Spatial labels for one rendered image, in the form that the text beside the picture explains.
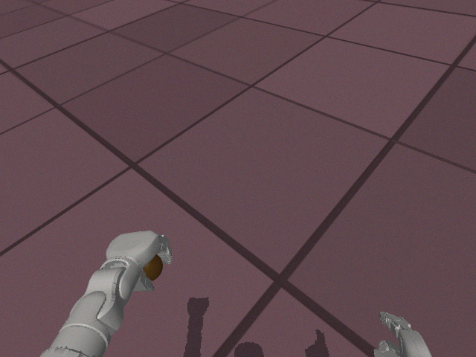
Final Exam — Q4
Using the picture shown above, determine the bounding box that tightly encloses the right robot hand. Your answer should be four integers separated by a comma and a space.
374, 312, 432, 357

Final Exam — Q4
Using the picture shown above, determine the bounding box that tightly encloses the left robot arm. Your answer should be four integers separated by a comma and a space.
40, 256, 140, 357

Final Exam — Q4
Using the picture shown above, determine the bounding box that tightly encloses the ball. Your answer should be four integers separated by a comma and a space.
143, 255, 163, 281

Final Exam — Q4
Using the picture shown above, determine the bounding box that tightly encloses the left robot hand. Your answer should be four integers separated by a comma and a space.
106, 231, 173, 292

